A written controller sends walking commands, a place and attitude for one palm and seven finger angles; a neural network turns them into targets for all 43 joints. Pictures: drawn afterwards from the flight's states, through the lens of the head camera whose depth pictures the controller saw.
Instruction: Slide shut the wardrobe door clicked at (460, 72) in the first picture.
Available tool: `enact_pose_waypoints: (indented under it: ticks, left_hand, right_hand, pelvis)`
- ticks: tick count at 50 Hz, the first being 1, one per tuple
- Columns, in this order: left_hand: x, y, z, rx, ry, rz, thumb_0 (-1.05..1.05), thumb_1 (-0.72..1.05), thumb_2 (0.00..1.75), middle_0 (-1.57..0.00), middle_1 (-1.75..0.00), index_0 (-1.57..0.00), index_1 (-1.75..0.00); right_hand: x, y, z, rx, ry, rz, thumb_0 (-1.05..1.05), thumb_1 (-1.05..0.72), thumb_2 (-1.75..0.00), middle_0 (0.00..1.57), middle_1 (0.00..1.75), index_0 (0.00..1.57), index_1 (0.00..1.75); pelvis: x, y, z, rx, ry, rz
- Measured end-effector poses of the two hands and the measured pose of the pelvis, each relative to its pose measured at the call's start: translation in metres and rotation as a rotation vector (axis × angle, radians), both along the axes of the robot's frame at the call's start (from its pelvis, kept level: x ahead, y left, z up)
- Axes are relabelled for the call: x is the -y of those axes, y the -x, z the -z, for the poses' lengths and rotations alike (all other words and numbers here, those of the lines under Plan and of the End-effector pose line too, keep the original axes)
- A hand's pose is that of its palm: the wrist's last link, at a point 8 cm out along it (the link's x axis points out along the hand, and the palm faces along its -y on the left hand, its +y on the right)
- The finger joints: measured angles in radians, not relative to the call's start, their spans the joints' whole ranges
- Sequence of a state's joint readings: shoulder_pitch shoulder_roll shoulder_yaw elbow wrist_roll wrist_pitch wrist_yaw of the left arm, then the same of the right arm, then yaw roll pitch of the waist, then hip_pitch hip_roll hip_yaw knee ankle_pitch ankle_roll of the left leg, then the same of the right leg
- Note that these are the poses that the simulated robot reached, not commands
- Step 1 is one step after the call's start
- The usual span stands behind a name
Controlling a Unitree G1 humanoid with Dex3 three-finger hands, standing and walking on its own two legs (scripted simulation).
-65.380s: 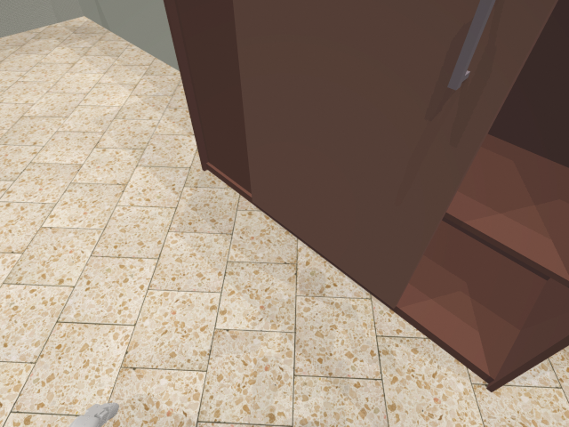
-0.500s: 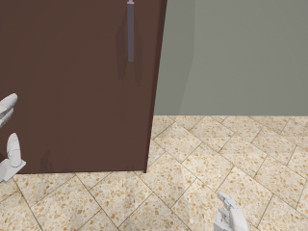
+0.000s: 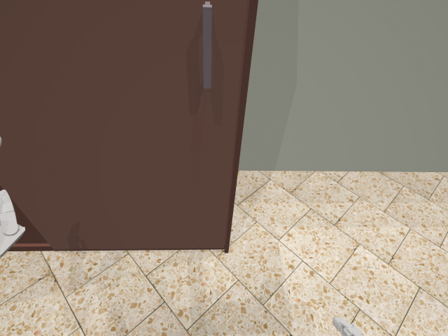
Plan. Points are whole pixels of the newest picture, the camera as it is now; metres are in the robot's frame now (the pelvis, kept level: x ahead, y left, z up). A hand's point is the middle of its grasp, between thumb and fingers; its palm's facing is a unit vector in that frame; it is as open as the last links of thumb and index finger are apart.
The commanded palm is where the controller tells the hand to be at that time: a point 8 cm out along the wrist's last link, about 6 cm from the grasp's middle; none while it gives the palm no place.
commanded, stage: let the arm hang, fingers relaxed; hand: left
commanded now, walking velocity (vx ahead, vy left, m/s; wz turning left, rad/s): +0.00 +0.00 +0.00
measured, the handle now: (207, 47) +0.63 +0.10 +0.24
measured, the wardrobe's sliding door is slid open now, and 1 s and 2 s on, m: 0.00 0.00 0.00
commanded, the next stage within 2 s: look to check the result in 1.18 s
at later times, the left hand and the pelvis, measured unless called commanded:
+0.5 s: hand out of the picture +0.04 +0.20 -0.17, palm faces +0.07 -0.97 -0.21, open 6.9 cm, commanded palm none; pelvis +0.01 +0.01 +0.00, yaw +5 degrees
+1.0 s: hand out of the picture +0.09 +0.24 -0.15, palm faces +0.06 -0.96 -0.28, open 7.4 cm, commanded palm none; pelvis +0.03 +0.01 +0.01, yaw +4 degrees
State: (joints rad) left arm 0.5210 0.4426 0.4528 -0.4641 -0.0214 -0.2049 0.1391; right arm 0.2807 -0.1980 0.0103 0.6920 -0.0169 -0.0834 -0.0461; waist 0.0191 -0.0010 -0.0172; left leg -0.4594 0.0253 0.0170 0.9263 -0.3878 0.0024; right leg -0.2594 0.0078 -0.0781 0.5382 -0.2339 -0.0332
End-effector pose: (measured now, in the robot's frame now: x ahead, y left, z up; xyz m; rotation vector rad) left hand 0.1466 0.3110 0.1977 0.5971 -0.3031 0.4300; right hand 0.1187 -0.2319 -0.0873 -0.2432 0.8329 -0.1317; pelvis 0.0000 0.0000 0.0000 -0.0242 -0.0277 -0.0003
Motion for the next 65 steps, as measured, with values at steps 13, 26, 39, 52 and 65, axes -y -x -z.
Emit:
enact_pose_waypoints:
  ticks: [13,26,39,52,65]
  left_hand:
    - [0.045,-0.001,0.263,-0.988,0.509,-0.042,0.01,0.91,0.9,-0.19,-0.29,-0.2,-0.3]
    - [0.053,0.12,0.332,-1.47,0.692,-0.243,-0.03,0.97,0.9,-0.2,-0.3,-0.21,-0.3]
    - [0.019,0.121,0.315,-1.515,0.634,-0.34,0.0,0.91,0.9,-0.2,-0.29,-0.2,-0.3]
    - [0.024,0.063,0.312,-1.427,0.617,-0.245,0.0,0.9,0.9,-0.2,-0.29,-0.21,-0.3]
    - [0.016,0.042,0.305,-1.424,0.581,-0.258,0.0,0.9,0.9,-0.2,-0.29,-0.21,-0.3]
  right_hand:
    - [0.005,-0.018,0.028,-0.083,0.003,-0.062,0.01,-0.91,-0.9,0.2,0.3,0.2,0.3]
    - [-0.011,0.077,0.047,-0.503,-0.031,0.007,0.01,-0.91,-0.9,0.2,0.3,0.2,0.3]
    - [-0.009,0.067,0.048,-0.531,-0.033,0.016,0.01,-0.91,-0.9,0.2,0.3,0.2,0.3]
    - [0.022,-0.003,0.027,-0.384,0.047,-0.001,0.01,-0.91,-0.9,0.2,0.3,0.2,0.3]
    - [0.033,-0.021,0.024,-0.395,0.063,-0.009,0.01,-0.91,-0.9,0.2,0.3,0.2,0.3]
  pelvis:
    - [-0.007,-0.003,0.013,-0.025,-0.037,-0.069]
    - [-0.009,-0.008,-0.001,-0.02,-0.002,-0.088]
    - [-0.017,-0.017,-0.01,-0.019,-0.016,-0.082]
    - [-0.014,-0.029,-0.014,-0.007,-0.02,-0.077]
    - [-0.009,-0.043,-0.016,-0.012,-0.022,-0.076]
